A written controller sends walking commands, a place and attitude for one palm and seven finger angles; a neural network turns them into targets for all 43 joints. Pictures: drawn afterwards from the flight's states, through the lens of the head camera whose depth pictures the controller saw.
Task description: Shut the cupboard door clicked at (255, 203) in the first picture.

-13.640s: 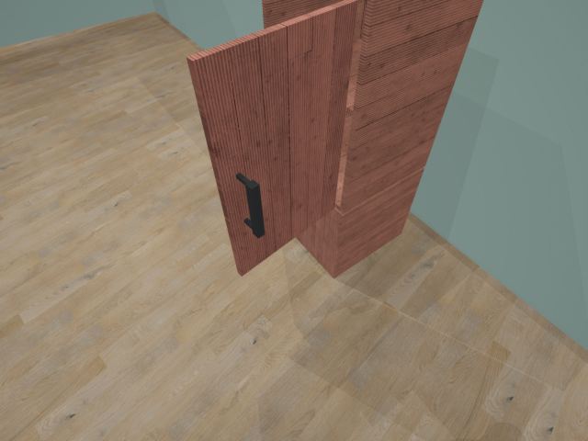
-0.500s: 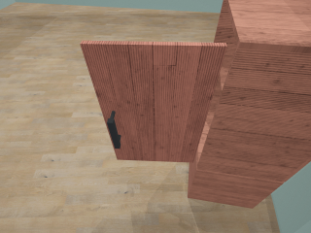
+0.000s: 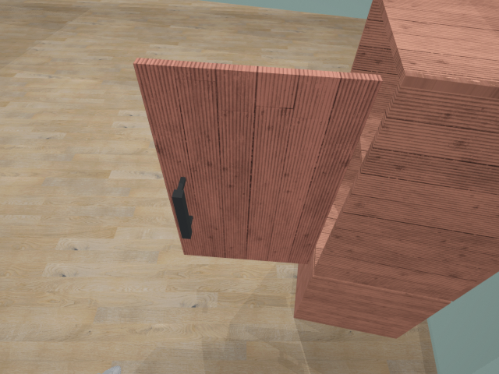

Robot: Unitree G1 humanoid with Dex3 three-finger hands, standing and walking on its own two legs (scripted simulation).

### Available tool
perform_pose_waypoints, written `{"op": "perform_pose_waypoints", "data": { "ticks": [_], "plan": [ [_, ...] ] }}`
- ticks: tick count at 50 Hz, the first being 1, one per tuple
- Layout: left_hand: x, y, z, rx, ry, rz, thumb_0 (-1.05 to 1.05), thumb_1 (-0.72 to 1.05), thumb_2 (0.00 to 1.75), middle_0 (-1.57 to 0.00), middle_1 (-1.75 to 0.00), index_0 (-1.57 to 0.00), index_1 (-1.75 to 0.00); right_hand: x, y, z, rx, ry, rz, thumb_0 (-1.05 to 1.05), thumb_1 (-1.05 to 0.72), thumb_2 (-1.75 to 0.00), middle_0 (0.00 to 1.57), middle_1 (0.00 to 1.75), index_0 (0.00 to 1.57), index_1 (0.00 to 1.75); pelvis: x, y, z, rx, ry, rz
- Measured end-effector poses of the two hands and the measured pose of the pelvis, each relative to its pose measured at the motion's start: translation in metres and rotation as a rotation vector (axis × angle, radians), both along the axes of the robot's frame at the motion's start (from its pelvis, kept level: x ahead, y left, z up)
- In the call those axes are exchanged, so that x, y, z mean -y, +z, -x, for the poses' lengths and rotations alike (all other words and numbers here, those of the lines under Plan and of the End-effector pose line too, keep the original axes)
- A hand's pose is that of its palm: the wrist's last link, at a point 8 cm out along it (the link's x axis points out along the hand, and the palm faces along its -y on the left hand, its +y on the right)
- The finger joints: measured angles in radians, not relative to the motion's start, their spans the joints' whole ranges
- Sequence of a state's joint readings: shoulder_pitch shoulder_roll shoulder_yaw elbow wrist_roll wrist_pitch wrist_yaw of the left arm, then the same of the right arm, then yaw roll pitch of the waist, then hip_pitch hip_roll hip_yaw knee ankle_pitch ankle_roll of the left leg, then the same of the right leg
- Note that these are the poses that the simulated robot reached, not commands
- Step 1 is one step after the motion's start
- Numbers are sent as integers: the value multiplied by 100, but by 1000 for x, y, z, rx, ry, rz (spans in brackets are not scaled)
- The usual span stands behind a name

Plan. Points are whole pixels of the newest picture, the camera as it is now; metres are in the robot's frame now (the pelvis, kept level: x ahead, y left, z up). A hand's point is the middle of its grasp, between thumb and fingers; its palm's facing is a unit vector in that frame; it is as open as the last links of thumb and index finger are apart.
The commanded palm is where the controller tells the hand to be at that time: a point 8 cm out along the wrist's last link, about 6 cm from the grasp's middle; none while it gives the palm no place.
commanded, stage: raise the hand and make a fist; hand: left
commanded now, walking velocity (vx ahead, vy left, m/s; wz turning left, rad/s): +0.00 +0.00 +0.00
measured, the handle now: (184, 209) +0.46 +0.17 -0.07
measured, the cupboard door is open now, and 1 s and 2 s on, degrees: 97 97 97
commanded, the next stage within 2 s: bring the fist close to the handle in 1.82 s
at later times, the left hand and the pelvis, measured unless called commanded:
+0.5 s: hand out of the picture +0.13 +0.16 -0.06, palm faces +0.05 -1.00 -0.08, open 5.3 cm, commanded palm +0.11 +0.21 -0.07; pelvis -0.05 -0.04 -0.13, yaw +2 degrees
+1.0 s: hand (153, 366) +0.15 +0.17 -0.09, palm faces -0.09 -1.00 +0.01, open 3.3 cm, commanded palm +0.13 +0.23 -0.07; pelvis -0.06 -0.01 -0.12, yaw +0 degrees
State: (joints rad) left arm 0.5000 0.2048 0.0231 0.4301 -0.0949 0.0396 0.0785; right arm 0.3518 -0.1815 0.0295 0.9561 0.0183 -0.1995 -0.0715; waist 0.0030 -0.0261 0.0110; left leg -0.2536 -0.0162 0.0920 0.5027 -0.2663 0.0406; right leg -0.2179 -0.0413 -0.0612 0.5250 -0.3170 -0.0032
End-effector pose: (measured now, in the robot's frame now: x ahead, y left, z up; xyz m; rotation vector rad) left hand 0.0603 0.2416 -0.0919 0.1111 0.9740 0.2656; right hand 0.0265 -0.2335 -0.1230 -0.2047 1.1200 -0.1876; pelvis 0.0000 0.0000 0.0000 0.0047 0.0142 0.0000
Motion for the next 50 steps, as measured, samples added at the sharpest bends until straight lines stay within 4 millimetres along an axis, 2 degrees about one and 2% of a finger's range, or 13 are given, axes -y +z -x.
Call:
{"op": "perform_pose_waypoints", "data": {
  "ticks": [4, 6, 8, 12, 16, 18, 20, 25, 29, 34, 38, 43, 50],
  "plan": [
    [4, 67, -84, 460, -48, -50, 3, 95, 90, -23, -33, -23, -34, 19, 11, -51, 266, 47, 16, 2, -92, -90, 21, 29, 21, 30, 0, -8, 4, -29, 37, 6],
    [15, 85, -111, 649, -94, -17, 3, 94, 90, -25, -36, -25, -36, 27, 17, -77, 375, 68, 24, 2, -92, -90, 21, 29, 20, 30, 3, -15, 9, -71, 35, 6],
    [29, 88, -122, 805, -143, 57, 2, 94, 90, -27, -39, -27, -39, 34, 23, -100, 461, 90, 37, 2, -92, -90, 20, 29, 20, 30, 9, -27, 14, -122, 20, 0],
    [49, 54, -99, 949, -247, 167, 1, 93, 90, -34, -46, -34, -46, 43, 28, -139, 559, 170, 70, 2, -91, -90, 20, 29, 20, 30, 24, -56, 21, -200, 10, -9],
    [42, 2, -51, 843, -248, 144, 1, 91, 90, -41, -53, -41, -53, 46, 11, -172, 607, 261, 93, 1, -91, -90, 20, 29, 20, 30, 35, -90, 30, -255, 24, 4],
    [31, -8, -31, 806, -211, 96, 1, 91, 90, -45, -57, -45, -57, 43, -4, -184, 623, 287, 85, 1, -91, -90, 20, 29, 20, 30, 38, -105, 34, -269, 32, 20],
    [22, -1, -22, 840, -186, 38, 2, 91, 90, -49, -61, -48, -61, 36, -20, -190, 631, 300, 64, 1, -91, -90, 20, 29, 20, 30, 40, -116, 38, -281, 40, 33],
    [27, 36, -46, 1068, -272, -1, 2, 91, 90, -57, -71, -57, -71, 13, -64, -178, 595, 285, -21, 2, -91, -90, 20, 29, 20, 30, 42, -133, 47, -298, 47, 58],
    [47, 31, -83, 1009, -402, 127, 2, 91, 90, -64, -79, -64, -79, 4, -87, -143, 503, 193, -84, 2, -91, -90, 21, 30, 21, 30, 40, -132, 52, -309, 36, 49],
    [45, 8, -94, 775, -340, 211, 2, 90, 90, -74, -89, -74, -89, 14, -89, -96, 378, 68, -78, 2, -91, -90, 21, 30, 21, 30, 36, -120, 50, -309, 20, 27],
    [20, 20, -80, 817, -219, 104, 2, 91, 90, -81, -97, -81, -97, 28, -80, -72, 326, 30, -17, 2, -91, -90, 21, 30, 21, 30, 30, -113, 47, -307, 11, 29],
    [9, 31, -67, 940, -247, 48, 2, 91, 90, -90, -107, -90, -107, 39, -75, -69, 327, 68, 58, 2, -91, -90, 21, 30, 21, 30, 19, -116, 50, -314, 20, 50],
    [20, 3, -76, 890, -341, 172, 2, 91, 90, -103, -121, -103, -121, 26, -62, -92, 423, 99, 93, 2, -91, -90, 20, 30, 20, 30, 6, -123, 56, -321, 14, 65]
  ]
}}
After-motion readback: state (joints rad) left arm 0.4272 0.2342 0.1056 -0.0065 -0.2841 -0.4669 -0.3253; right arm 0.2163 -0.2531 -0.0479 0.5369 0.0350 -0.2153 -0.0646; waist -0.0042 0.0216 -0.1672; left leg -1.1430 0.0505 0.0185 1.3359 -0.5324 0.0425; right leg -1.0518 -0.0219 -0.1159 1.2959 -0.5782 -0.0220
